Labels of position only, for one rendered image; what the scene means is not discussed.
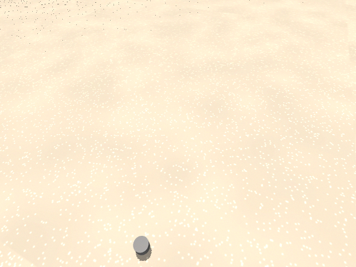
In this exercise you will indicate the tin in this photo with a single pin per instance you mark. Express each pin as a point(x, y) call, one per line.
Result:
point(141, 245)

